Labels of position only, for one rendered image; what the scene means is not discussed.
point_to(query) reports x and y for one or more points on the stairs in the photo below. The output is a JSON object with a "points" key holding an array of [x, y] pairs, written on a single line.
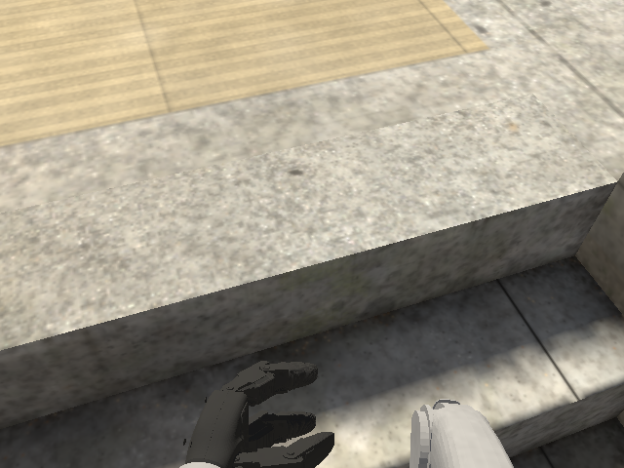
{"points": [[497, 314]]}

